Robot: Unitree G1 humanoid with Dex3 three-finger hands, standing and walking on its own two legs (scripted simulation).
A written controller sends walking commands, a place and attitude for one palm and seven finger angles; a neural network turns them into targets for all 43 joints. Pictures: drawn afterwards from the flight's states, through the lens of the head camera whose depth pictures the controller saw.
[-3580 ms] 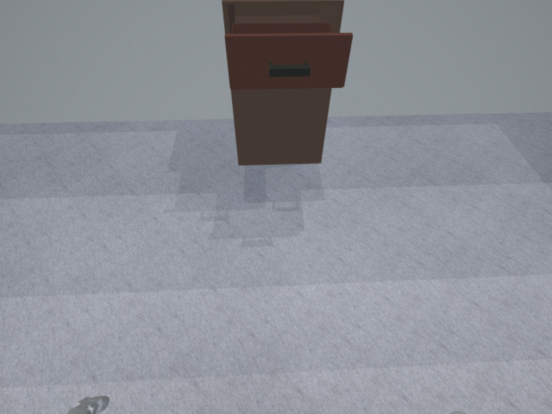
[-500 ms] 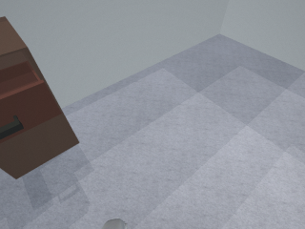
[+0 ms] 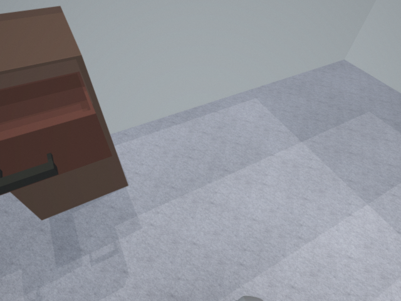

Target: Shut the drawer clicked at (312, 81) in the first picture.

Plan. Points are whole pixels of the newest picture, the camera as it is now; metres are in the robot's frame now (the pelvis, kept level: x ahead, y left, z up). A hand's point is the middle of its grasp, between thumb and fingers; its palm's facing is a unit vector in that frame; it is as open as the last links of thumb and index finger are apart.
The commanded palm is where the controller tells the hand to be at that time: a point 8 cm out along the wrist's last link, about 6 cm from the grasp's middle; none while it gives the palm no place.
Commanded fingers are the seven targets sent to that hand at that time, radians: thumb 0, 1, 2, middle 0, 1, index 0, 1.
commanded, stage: turn to face it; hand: left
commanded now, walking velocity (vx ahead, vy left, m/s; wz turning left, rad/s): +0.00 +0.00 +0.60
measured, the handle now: (25, 171) +0.40 +0.47 -0.05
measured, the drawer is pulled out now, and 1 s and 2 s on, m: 0.29 0.29 0.29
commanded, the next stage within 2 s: take the last steps up to it in 0.76 s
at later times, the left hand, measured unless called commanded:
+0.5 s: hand out of the picture -0.01 +0.17 -0.16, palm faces +0.36 -0.90 -0.25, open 7.4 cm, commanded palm none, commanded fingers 0.00 0.90 0.90 -0.20 -0.30 -0.20 -0.30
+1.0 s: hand out of the picture -0.05 +0.17 -0.16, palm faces +0.48 -0.84 -0.25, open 7.4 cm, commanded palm none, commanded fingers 0.00 0.90 0.90 -0.20 -0.30 -0.20 -0.30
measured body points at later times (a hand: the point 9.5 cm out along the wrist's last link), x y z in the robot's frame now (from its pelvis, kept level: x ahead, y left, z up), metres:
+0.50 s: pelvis +0.00 -0.04 +0.00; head +0.03 -0.03 +0.45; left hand -0.03 +0.22 -0.14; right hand +0.19 -0.26 -0.13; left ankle -0.04 +0.08 -0.70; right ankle +0.04 -0.16 -0.74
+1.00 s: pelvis -0.01 -0.03 +0.00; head +0.00 -0.04 +0.45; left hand -0.08 +0.22 -0.14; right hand +0.14 -0.21 -0.16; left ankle -0.05 +0.07 -0.74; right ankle +0.03 -0.13 -0.73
